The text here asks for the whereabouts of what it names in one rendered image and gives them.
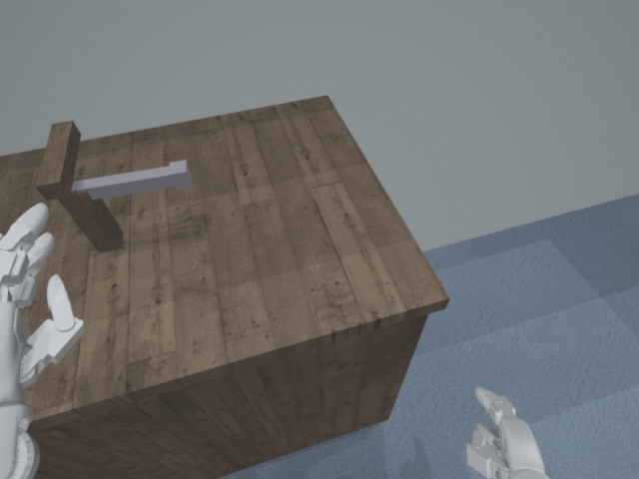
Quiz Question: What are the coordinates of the counter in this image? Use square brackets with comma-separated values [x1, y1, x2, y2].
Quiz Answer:
[0, 95, 450, 479]

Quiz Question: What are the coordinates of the tap lever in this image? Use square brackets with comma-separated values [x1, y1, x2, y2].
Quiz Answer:
[71, 160, 192, 200]

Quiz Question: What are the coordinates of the robot left forearm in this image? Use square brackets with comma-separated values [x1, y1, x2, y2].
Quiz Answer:
[0, 401, 40, 479]

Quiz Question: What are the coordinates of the robot right hand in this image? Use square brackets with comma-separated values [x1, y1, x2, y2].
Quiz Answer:
[466, 387, 546, 479]

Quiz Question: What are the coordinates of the robot left hand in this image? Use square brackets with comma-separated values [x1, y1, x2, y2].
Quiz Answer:
[0, 203, 84, 402]

